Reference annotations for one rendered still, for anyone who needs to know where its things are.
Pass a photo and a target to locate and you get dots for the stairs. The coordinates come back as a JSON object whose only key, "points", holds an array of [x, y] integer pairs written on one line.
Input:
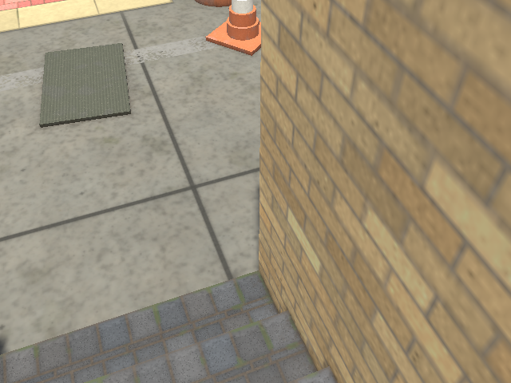
{"points": [[230, 332]]}

